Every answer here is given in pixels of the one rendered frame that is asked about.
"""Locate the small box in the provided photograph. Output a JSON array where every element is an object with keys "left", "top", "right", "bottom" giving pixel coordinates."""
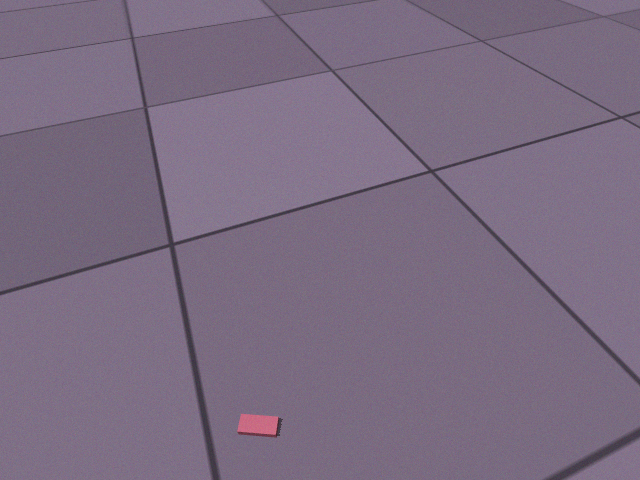
[{"left": 237, "top": 414, "right": 279, "bottom": 438}]

